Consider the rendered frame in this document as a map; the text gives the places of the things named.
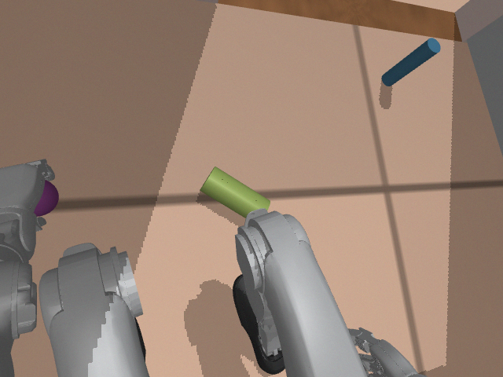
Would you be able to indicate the left robot arm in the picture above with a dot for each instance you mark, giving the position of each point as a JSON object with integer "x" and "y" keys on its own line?
{"x": 18, "y": 294}

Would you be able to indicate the right robot foot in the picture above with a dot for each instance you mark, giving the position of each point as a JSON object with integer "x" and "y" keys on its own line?
{"x": 270, "y": 364}

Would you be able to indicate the right robot hand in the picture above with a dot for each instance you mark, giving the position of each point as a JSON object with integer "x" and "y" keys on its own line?
{"x": 385, "y": 360}

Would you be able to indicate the left robot hand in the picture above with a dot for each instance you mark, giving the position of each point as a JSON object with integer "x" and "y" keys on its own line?
{"x": 22, "y": 185}

